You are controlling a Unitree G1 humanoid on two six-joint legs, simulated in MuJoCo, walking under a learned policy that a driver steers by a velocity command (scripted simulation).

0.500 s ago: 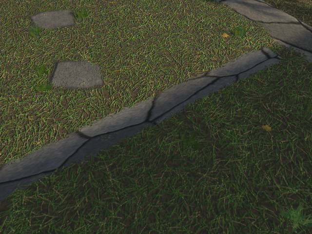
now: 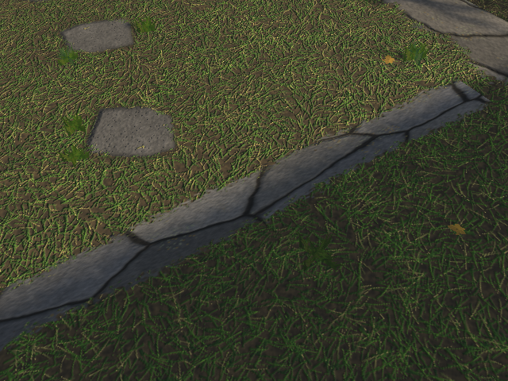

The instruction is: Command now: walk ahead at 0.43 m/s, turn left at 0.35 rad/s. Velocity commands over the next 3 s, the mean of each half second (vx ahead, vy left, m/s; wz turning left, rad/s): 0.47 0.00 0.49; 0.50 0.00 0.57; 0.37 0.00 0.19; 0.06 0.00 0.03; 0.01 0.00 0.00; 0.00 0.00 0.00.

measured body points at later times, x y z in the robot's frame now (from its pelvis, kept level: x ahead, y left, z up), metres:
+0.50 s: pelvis +0.26 +0.04 -0.02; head +0.30 +0.04 +0.43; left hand +0.19 +0.27 -0.16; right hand +0.43 -0.18 -0.15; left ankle +0.31 +0.08 -0.73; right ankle +0.12 -0.11 -0.62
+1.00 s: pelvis +0.55 +0.10 -0.02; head +0.58 +0.12 +0.43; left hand +0.64 +0.41 -0.09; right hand +0.65 -0.17 -0.14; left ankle +0.32 +0.08 -0.71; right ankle +0.70 +0.07 -0.74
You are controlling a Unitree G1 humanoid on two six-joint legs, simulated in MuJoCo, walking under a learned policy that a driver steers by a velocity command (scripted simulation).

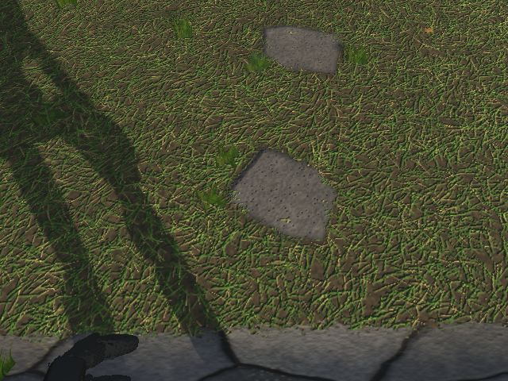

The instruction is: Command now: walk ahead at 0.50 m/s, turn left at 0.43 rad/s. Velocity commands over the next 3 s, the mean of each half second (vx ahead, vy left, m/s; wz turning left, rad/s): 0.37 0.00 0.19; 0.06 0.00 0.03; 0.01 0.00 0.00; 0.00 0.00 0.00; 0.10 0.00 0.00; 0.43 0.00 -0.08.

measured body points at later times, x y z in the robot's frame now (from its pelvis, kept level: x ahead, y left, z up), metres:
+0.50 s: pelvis +0.22 +0.02 +0.01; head +0.26 +0.03 +0.46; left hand +0.19 +0.26 -0.14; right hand +0.42 -0.19 -0.10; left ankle +0.31 +0.10 -0.72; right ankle +0.12 -0.11 -0.70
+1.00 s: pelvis +0.26 +0.01 +0.03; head +0.26 +0.01 +0.48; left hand +0.25 +0.24 -0.13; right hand +0.30 -0.22 -0.13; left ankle +0.31 +0.10 -0.72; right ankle +0.25 -0.10 -0.72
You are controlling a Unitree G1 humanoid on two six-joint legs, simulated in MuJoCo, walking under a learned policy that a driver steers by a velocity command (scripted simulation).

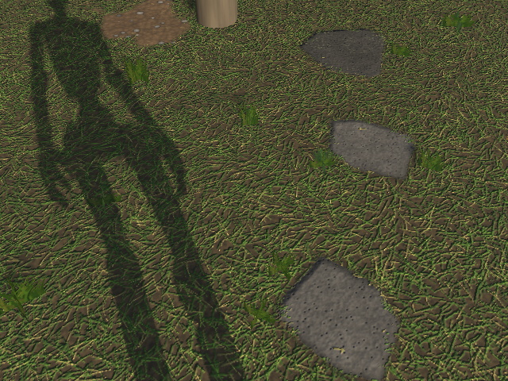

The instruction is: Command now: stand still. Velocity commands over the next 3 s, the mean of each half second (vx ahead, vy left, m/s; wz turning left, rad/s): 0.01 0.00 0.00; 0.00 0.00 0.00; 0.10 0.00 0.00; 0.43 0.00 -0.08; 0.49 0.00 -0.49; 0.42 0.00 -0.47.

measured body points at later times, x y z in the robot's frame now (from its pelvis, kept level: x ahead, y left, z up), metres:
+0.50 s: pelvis +0.02 -0.01 +0.00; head +0.02 -0.01 +0.45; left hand -0.01 +0.20 -0.16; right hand +0.01 -0.23 -0.16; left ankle +0.05 +0.09 -0.74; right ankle -0.02 -0.11 -0.74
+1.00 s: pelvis +0.03 -0.02 +0.00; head +0.04 -0.02 +0.45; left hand -0.01 +0.19 -0.16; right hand +0.00 -0.23 -0.16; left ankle +0.05 +0.09 -0.74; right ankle -0.02 -0.11 -0.74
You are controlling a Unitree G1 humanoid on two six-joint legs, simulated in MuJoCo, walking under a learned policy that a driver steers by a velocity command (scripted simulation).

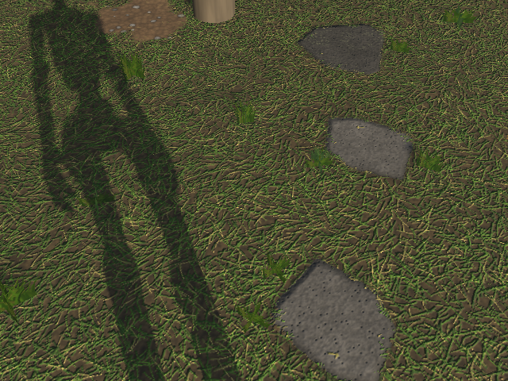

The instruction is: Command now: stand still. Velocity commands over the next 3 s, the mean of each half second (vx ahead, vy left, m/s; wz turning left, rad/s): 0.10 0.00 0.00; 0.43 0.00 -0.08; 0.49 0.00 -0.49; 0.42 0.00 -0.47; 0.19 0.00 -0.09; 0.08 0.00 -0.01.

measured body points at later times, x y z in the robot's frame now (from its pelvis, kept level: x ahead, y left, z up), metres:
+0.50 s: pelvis +0.05 +0.01 -0.01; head +0.05 +0.03 +0.44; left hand -0.06 +0.23 -0.16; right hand +0.06 -0.21 -0.16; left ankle +0.06 +0.11 -0.72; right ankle -0.05 -0.10 -0.74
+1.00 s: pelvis +0.29 +0.05 -0.02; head +0.33 +0.05 +0.43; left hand +0.46 +0.25 -0.15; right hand +0.16 -0.15 -0.16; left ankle +0.11 +0.12 -0.74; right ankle +0.45 -0.04 -0.72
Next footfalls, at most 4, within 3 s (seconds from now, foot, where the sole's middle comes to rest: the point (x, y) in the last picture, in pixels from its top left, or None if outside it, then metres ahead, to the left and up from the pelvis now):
0.56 left None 0.15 0.12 -0.78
1.06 right None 0.49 -0.02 -0.78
1.62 left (254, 270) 0.86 0.03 -0.78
2.08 right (339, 255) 0.92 -0.24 -0.78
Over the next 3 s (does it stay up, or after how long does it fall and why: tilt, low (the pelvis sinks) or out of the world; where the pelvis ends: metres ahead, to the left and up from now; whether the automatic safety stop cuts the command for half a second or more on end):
stays up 0.95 -0.16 0.00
